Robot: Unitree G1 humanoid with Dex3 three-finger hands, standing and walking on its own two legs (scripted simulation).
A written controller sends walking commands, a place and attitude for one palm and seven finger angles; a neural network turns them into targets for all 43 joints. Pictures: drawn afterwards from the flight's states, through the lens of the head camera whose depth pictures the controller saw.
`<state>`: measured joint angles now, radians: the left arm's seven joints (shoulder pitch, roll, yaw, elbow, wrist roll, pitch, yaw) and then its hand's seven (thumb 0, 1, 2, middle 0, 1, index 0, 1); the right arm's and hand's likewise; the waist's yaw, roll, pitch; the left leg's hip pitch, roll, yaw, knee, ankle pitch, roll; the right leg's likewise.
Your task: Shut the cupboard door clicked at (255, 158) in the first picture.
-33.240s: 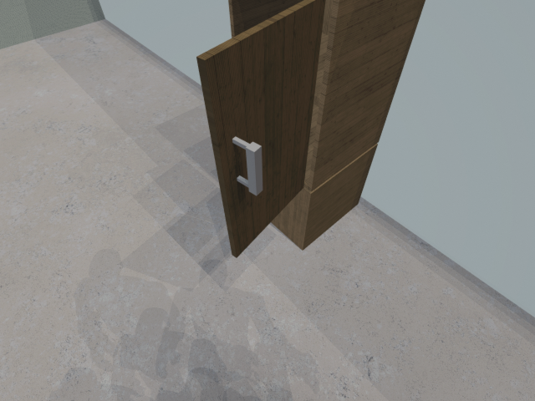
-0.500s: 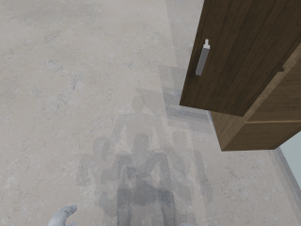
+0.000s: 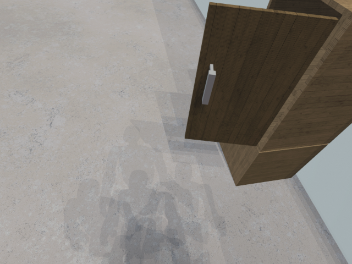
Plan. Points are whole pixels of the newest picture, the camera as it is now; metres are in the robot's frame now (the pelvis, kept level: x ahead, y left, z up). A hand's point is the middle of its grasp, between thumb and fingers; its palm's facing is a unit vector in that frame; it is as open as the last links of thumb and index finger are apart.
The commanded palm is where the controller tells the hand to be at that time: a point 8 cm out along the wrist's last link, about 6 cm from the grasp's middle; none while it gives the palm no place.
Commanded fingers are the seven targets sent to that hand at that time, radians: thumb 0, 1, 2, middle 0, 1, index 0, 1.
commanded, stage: take the last steps up to it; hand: left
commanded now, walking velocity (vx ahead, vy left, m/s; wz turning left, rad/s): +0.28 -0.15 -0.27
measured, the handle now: (208, 84) +0.67 -0.07 +0.01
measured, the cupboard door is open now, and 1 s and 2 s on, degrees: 75 75 75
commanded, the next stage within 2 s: come to a stop and stand still in 0.58 s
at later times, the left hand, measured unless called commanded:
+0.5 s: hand (149, 232) +0.22 +0.08 -0.16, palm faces -0.13 -0.97 -0.20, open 7.4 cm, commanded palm none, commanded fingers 0.00 0.90 0.90 -0.20 -0.30 -0.20 -0.30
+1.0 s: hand (173, 200) +0.32 +0.01 -0.17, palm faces -0.08 -0.97 -0.23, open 7.4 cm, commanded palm none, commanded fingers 0.00 0.90 0.90 -0.20 -0.30 -0.20 -0.30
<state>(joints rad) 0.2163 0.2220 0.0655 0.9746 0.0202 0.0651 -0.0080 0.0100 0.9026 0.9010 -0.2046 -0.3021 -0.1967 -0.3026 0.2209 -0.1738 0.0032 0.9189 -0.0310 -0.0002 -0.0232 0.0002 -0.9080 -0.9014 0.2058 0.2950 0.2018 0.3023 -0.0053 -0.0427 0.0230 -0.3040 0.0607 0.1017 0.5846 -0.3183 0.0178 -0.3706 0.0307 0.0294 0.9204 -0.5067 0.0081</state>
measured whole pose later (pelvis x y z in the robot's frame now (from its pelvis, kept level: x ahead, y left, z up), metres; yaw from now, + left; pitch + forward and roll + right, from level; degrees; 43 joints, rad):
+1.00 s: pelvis +0.23 -0.17 +0.00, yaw -6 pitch +0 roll -1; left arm 0.16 0.20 0.05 0.96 0.02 0.04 0.01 0.01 0.91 0.90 -0.20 -0.30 -0.19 -0.30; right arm 0.17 -0.19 -0.04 0.99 -0.02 0.04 -0.03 0.00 -0.92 -0.90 0.21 0.30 0.21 0.30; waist 0.00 0.02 0.12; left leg -0.25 0.12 0.13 0.56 -0.30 -0.02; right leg -0.36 -0.04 -0.03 0.68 -0.28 0.02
